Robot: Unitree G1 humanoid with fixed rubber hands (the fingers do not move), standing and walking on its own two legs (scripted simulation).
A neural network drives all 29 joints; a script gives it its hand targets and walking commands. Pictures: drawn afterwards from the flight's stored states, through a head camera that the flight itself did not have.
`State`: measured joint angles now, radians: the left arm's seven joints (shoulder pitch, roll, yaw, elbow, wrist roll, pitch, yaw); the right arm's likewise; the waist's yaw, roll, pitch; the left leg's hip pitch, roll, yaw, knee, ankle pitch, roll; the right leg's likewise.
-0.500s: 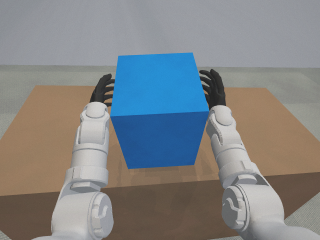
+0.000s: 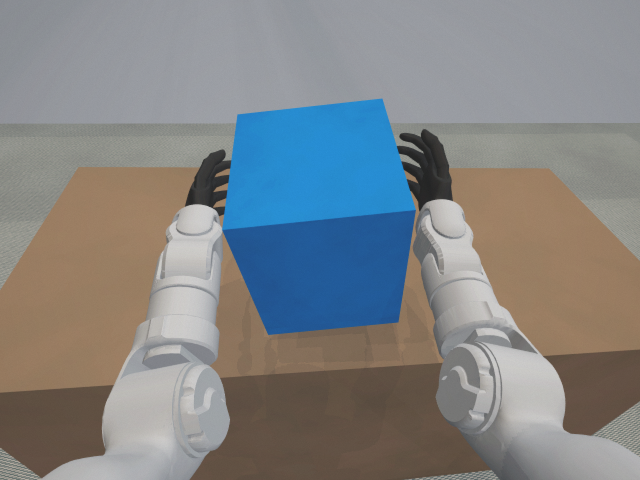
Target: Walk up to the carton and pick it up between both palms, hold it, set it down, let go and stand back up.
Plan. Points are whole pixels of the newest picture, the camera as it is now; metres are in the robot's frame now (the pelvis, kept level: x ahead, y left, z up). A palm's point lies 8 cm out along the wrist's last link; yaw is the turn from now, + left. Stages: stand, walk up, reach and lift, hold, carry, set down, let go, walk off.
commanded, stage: set down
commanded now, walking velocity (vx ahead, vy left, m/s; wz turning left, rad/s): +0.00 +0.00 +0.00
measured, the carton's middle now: (321, 223) +0.44 -0.01 +0.11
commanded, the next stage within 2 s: none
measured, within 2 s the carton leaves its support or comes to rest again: neither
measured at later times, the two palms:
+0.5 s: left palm (216, 225) +0.42 +0.13 +0.12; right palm (430, 211) +0.42 -0.16 +0.16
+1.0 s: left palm (217, 212) +0.44 +0.13 +0.13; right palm (429, 222) +0.42 -0.16 +0.13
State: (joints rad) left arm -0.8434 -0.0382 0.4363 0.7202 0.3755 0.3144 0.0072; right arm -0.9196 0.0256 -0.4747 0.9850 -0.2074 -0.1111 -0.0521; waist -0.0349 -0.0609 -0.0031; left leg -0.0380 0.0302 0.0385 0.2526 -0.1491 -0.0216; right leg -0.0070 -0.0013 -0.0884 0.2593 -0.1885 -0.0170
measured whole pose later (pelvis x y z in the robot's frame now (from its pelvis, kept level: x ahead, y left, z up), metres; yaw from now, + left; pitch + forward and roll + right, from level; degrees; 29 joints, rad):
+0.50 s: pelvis +0.01 +0.00 +0.00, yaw -2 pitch +0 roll +0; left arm -0.81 -0.07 0.45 0.74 0.37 0.25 0.05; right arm -0.90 0.01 -0.49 1.02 -0.23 -0.14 -0.03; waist -0.01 -0.04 -0.01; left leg -0.10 0.05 0.08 0.29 -0.18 -0.02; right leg -0.08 0.01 -0.08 0.28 -0.20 -0.02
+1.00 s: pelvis +0.01 +0.01 +0.00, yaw -3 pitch +2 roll +0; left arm -0.93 -0.08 0.57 0.82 0.44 0.25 0.04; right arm -0.93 0.05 -0.72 1.00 -0.40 -0.05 0.04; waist 0.00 -0.07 -0.03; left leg -0.14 0.04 0.10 0.26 -0.16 -0.02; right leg -0.15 0.00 -0.07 0.29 -0.19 -0.02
